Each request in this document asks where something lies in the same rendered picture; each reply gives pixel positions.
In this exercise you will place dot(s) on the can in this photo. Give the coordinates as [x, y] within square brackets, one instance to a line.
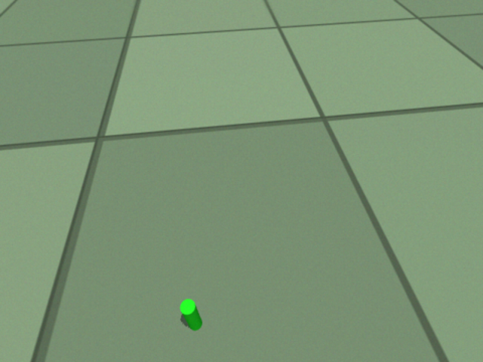
[190, 312]

